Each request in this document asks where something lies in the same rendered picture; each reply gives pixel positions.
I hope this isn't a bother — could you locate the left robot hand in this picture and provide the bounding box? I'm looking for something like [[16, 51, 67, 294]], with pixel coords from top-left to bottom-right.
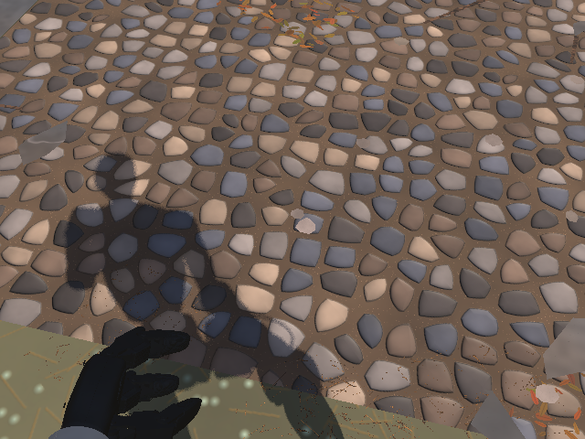
[[60, 327, 202, 439]]

